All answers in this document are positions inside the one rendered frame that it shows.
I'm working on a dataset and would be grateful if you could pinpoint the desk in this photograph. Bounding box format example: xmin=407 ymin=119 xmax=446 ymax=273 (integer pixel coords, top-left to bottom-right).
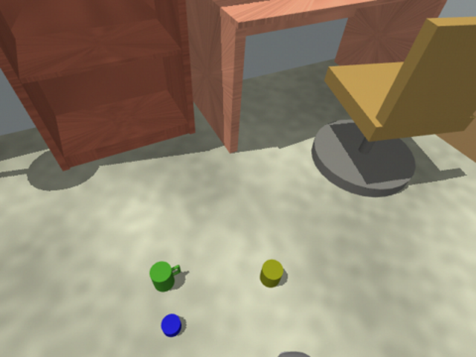
xmin=186 ymin=0 xmax=447 ymax=153

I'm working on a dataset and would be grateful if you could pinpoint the bookshelf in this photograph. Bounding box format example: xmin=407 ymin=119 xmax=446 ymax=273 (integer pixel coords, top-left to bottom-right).
xmin=0 ymin=0 xmax=196 ymax=171

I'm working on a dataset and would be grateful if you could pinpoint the office chair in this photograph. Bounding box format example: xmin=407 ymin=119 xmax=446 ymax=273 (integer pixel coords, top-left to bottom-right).
xmin=312 ymin=16 xmax=476 ymax=197

